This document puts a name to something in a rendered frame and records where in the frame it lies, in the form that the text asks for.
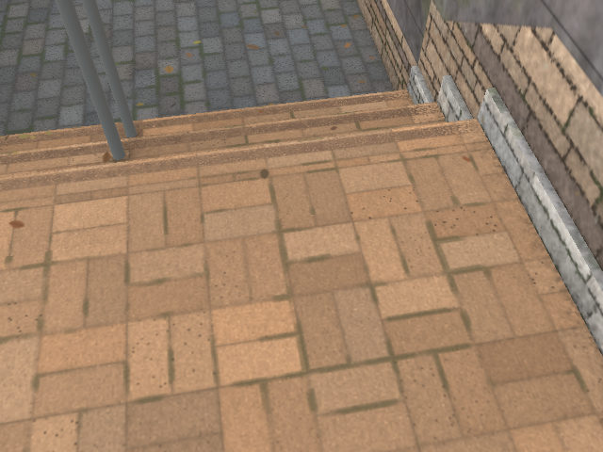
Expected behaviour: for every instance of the stairs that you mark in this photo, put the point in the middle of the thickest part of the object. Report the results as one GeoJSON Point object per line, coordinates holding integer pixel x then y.
{"type": "Point", "coordinates": [218, 130]}

